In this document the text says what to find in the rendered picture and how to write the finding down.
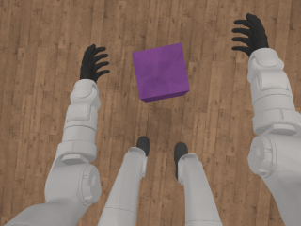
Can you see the right robot forearm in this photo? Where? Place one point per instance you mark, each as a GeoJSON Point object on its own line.
{"type": "Point", "coordinates": [271, 95]}

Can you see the right robot thigh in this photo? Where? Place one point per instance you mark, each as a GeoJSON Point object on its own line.
{"type": "Point", "coordinates": [200, 207]}

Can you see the right robot hand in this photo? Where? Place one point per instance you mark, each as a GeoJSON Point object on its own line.
{"type": "Point", "coordinates": [257, 38]}

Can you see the left robot upper arm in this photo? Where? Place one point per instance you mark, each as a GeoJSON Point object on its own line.
{"type": "Point", "coordinates": [69, 192]}

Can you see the right robot shin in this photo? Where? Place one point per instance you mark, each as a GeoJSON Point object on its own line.
{"type": "Point", "coordinates": [190, 155]}

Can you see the left robot hand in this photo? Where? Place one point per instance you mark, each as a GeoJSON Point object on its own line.
{"type": "Point", "coordinates": [89, 67]}

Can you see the carton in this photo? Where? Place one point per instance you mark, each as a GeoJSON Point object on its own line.
{"type": "Point", "coordinates": [161, 73]}

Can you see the left robot forearm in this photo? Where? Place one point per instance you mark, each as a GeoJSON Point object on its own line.
{"type": "Point", "coordinates": [80, 127]}

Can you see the right robot upper arm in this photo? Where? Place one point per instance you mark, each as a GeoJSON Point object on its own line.
{"type": "Point", "coordinates": [277, 159]}

